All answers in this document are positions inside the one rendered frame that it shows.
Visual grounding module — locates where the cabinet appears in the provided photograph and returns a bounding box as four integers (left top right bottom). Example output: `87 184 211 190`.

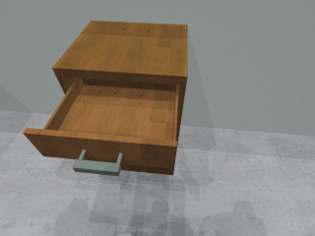
52 20 188 175

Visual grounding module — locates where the drawer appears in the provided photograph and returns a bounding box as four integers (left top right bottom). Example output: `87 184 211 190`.
23 78 179 169

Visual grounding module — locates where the handle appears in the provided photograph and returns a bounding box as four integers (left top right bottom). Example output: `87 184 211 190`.
72 149 123 176

